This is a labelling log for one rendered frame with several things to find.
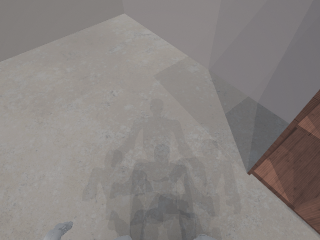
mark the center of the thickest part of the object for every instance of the wardrobe door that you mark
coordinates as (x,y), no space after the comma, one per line
(310,211)

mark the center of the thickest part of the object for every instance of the robot left hand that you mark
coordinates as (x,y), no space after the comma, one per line
(59,230)

